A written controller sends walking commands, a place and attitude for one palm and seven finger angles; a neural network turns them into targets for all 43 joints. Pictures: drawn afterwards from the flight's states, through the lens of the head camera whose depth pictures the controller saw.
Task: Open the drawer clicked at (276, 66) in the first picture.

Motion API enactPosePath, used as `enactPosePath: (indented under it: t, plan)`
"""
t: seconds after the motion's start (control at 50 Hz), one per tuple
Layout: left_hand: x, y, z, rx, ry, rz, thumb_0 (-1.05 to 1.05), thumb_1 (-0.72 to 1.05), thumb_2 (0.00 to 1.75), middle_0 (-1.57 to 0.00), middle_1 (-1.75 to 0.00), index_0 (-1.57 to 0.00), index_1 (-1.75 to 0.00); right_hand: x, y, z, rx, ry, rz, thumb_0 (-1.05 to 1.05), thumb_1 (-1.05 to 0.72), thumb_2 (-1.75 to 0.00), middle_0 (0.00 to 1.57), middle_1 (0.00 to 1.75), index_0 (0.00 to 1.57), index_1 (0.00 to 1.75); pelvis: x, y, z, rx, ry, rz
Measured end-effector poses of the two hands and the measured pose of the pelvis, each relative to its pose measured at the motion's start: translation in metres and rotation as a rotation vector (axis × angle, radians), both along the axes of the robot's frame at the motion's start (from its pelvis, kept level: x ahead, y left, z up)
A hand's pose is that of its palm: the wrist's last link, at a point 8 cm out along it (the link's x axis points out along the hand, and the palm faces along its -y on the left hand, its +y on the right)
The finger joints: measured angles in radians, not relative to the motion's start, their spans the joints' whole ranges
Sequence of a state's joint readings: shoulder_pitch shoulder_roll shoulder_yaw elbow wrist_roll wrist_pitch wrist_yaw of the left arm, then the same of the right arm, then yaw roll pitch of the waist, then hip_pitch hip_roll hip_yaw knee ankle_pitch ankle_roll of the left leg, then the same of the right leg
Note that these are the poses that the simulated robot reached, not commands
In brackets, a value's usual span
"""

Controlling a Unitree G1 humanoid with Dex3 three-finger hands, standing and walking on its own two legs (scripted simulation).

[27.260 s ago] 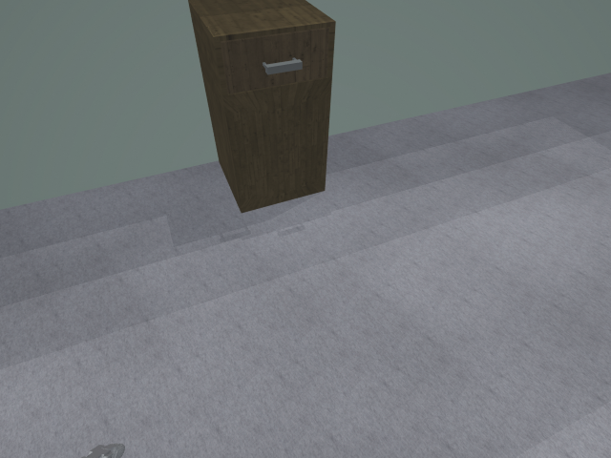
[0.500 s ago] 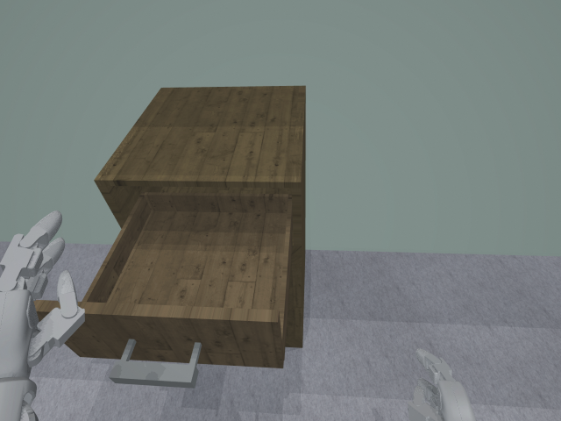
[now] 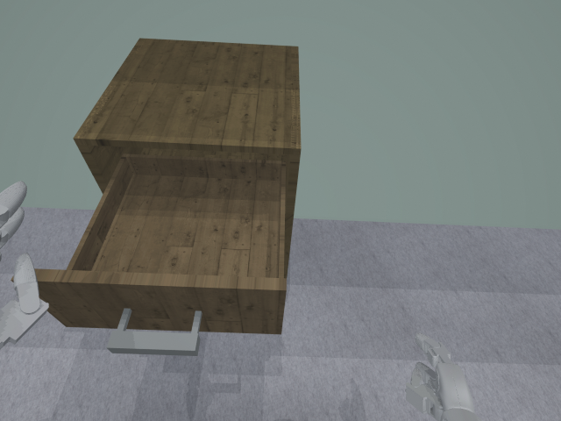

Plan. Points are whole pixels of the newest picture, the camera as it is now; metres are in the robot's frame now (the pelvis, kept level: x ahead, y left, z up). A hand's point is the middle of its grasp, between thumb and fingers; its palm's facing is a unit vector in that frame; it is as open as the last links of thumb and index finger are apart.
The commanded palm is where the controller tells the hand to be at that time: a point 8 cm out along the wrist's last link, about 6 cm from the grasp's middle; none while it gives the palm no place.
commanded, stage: step back with the hand held close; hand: left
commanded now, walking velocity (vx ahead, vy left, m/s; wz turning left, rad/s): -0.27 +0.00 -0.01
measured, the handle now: (158, 329) +0.26 +0.21 -0.07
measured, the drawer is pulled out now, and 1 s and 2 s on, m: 0.30 0.30 0.30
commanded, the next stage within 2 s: stop stepping back and stand still in 0.92 s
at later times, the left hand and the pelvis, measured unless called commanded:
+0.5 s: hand (17, 342) +0.15 +0.24 +0.18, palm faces +0.36 -0.80 -0.47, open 7.4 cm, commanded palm +0.09 +0.27 +0.18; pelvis -0.04 +0.00 +0.00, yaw -1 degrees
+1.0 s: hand out of the picture +0.02 +0.18 +0.14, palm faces +0.32 -0.81 -0.48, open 7.4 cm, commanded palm -0.05 +0.22 +0.18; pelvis -0.18 -0.06 +0.00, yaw +1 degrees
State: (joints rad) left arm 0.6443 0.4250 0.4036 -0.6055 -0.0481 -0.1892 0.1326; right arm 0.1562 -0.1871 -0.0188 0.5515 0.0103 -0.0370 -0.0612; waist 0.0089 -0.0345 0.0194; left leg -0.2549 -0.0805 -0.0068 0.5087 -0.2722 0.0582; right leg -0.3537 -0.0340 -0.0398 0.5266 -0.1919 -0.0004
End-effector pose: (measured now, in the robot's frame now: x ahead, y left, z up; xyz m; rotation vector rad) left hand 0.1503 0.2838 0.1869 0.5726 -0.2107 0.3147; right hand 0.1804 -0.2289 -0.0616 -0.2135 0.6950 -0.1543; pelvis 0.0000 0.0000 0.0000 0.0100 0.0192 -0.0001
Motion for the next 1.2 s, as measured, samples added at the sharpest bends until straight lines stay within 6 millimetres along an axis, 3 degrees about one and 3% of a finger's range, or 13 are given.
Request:
enactPosePath:
  t: [0.14,0.24,0.32,0.46,0.56,0.66,0.78,0.84,0.92,0.98,1.04,1.2]
  plan:
    - [-0.015,-0.007,-0.008,-0.042,-0.033,0.033,0.02,0.89,0.9,-0.21,-0.3,-0.21,-0.3,-0.009,0.01,-0.005,0.03,-0.031,0.057,0.01,-0.9,-0.9,0.2,0.3,0.2,0.3,-0.013,-0.006,-0.006,-0.008,-0.009,0.0]
    - [-0.022,-0.015,-0.015,-0.095,-0.05,0.0,0.02,0.89,0.9,-0.21,-0.3,-0.21,-0.3,-0.027,0.002,-0.009,-0.006,0.023,0.064,0.01,-0.9,-0.9,0.2,0.3,0.2,0.3,-0.025,-0.007,-0.007,-0.032,0.011,0.022]
    - [-0.027,-0.009,-0.019,-0.093,-0.048,-0.03,0.02,0.89,0.9,-0.22,-0.3,-0.21,-0.3,-0.047,-0.006,-0.009,-0.06,0.076,0.035,0.01,-0.9,-0.9,0.2,0.3,0.2,0.3,-0.034,-0.003,-0.008,-0.029,0.016,0.028]
    - [-0.035,0.002,0.003,0.0,-0.046,-0.014,0.02,0.89,0.9,-0.22,-0.3,-0.21,-0.3,-0.066,-0.002,-0.003,-0.045,0.063,0.001,0.01,-0.9,-0.9,0.2,0.3,0.2,0.3,-0.039,-0.001,0.002,-0.05,0.054,0.012]
    - [-0.036,-0.017,0.006,-0.02,-0.049,-0.053,0.02,0.89,0.9,-0.21,-0.3,-0.21,-0.3,-0.072,0.001,-0.005,0.008,0.043,0.02,0.01,-0.9,-0.9,0.2,0.3,0.2,0.3,-0.055,-0.011,0.006,-0.037,0.069,-0.041]
    - [-0.043,-0.055,-0.006,-0.019,0.032,-0.144,0.02,0.9,0.9,-0.21,-0.3,-0.2,-0.3,-0.084,-0.011,-0.012,0.058,-0.002,0.042,0.01,-0.9,-0.9,0.2,0.3,0.2,0.3,-0.09,-0.03,0.001,-0.011,0.072,-0.071]
    - [-0.089,-0.087,0.009,0.038,0.076,-0.214,0.02,0.89,0.9,-0.22,-0.3,-0.21,-0.3,-0.121,-0.047,-0.013,0.068,0.035,-0.012,0.01,-0.9,-0.9,0.2,0.3,0.2,0.3,-0.121,-0.051,0.004,-0.022,0.058,-0.042]
    - [-0.114,-0.08,0.014,0.051,0.072,-0.141,0.01,0.89,0.9,-0.22,-0.3,-0.22,-0.3,-0.14,-0.065,-0.005,0.024,0.068,-0.051,0.01,-0.9,-0.9,0.2,0.3,0.2,0.3,-0.128,-0.057,0.01,0.018,0.07,-0.033]
    - [-0.141,-0.064,-0.001,0.015,0.088,-0.011,0.01,0.89,0.9,-0.22,-0.3,-0.21,-0.3,-0.154,-0.077,0.0,-0.038,0.062,-0.058,0.01,-0.9,-0.9,0.2,0.3,0.2,0.3,-0.149,-0.059,0.009,0.018,0.068,-0.007]
    - [-0.16,-0.06,-0.018,-0.033,0.091,0.019,0.01,0.89,0.9,-0.22,-0.3,-0.21,-0.3,-0.163,-0.079,-0.005,-0.057,0.034,-0.054,0.01,-0.9,-0.9,0.2,0.3,0.2,0.3,-0.172,-0.057,-0.001,-0.002,0.048,0.018]
    - [-0.182,-0.071,-0.025,-0.075,0.078,0.0,0.02,0.89,0.9,-0.21,-0.3,-0.21,-0.3,-0.18,-0.071,-0.004,-0.028,0.01,-0.016,0.01,-0.9,-0.9,0.19,0.3,0.2,0.3,-0.196,-0.064,-0.002,0.03,0.025,0.002]
    - [-0.257,-0.108,0.011,0.028,-0.038,-0.028,0.02,0.89,0.9,-0.22,-0.3,-0.21,-0.3,-0.246,-0.061,-0.016,0.086,-0.032,0.074,0.01,-0.9,-0.9,0.2,0.3,0.2,0.3,-0.25,-0.092,-0.008,-0.006,-0.042,0.023]
